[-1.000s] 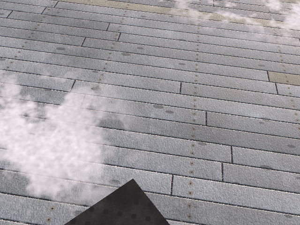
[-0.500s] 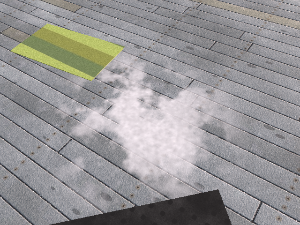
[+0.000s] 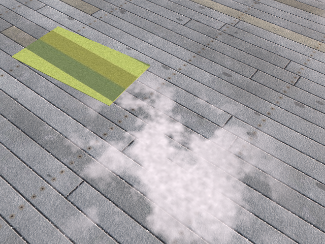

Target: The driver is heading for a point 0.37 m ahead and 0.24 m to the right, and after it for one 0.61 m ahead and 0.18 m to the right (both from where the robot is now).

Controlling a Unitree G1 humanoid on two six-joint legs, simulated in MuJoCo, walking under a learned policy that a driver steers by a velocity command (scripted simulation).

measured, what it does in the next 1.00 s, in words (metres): walks ahead, turning right: right foot, then left foot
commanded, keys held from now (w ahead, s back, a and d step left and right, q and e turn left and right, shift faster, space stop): w+e+shift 0.50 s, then shift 0.50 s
